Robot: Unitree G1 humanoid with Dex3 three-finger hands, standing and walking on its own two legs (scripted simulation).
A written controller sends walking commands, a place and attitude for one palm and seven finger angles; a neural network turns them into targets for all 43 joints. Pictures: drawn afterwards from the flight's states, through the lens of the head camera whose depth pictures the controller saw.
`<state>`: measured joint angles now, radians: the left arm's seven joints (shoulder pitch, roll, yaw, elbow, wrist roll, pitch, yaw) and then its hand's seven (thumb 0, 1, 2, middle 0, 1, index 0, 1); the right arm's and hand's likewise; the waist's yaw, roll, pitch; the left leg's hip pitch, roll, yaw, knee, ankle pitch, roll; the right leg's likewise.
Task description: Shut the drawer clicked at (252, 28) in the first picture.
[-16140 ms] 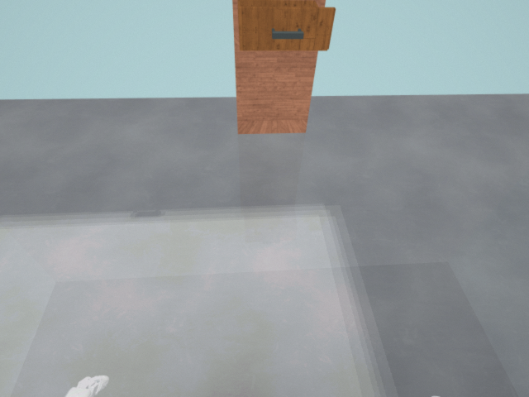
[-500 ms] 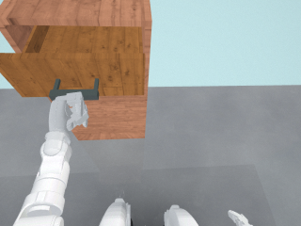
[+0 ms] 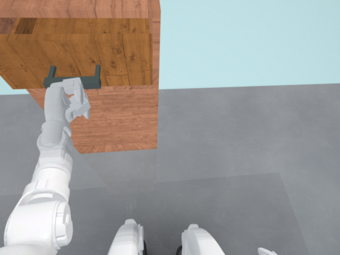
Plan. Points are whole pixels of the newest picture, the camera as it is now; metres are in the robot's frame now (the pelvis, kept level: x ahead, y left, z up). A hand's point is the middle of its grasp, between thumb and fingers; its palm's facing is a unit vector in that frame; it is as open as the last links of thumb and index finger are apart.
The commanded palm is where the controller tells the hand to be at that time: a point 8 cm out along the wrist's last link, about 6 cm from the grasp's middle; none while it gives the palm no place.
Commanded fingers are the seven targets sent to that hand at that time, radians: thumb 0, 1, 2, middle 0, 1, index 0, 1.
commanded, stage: push the drawer shut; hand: left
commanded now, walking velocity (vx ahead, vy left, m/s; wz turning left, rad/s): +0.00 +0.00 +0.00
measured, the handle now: (74, 76) +0.53 +0.23 +0.05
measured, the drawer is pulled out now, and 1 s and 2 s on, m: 0.07 0.00 0.00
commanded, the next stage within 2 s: pull the fist back off the drawer in 0.90 s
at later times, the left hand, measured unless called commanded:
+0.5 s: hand (87, 83) +0.51 +0.19 +0.05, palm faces +0.08 -1.00 -0.03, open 3.2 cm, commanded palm +0.50 +0.23 +0.05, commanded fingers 0.00 0.90 0.90 -1.40 -1.60 -1.40 -1.60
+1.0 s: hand (82, 77) +0.53 +0.21 +0.05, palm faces +0.09 -1.00 -0.04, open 3.0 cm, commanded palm +0.56 +0.23 +0.05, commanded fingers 0.00 0.90 0.90 -1.40 -1.60 -1.40 -1.60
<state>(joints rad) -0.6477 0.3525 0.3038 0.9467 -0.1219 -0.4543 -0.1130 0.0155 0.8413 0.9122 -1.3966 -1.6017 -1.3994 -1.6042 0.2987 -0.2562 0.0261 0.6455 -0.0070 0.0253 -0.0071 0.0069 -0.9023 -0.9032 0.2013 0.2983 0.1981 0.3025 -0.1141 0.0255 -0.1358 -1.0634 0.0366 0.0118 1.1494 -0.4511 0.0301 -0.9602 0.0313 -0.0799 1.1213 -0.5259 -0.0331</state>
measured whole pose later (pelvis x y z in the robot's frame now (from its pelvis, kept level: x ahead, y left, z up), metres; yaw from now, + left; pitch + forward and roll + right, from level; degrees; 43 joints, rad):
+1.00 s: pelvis -0.02 +0.01 -0.02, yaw -1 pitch +27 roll -6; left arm -1.07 0.59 0.38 1.28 -0.01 -0.42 -0.13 -0.02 0.62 0.92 -1.40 -1.60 -1.40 -1.60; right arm 0.36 -0.27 0.07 0.66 -0.05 0.05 0.00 0.00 -0.90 -0.90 0.20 0.30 0.20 0.30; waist -0.23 0.04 -0.12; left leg -1.27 0.04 -0.04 1.24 -0.44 0.04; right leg -1.13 0.04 -0.13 1.17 -0.51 -0.02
